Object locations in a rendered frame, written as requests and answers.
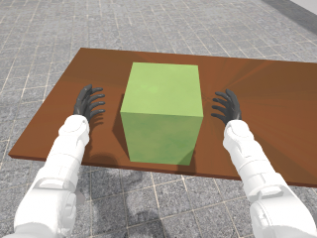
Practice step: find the carton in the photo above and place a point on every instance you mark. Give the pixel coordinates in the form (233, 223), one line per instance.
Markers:
(162, 112)

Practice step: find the right robot upper arm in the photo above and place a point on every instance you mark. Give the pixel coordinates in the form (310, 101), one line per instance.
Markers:
(281, 217)

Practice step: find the left robot upper arm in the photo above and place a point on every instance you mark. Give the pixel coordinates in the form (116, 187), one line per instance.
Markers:
(46, 213)

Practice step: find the robot right hand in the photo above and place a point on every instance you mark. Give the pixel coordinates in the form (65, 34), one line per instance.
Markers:
(232, 110)

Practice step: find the table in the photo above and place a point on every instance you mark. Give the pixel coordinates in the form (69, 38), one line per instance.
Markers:
(278, 101)

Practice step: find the robot left hand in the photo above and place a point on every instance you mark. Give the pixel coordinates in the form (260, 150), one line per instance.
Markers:
(83, 105)

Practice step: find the robot left forearm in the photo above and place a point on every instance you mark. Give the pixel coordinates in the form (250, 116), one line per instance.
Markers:
(64, 160)

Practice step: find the robot right forearm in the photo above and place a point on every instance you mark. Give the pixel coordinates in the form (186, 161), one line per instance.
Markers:
(258, 176)

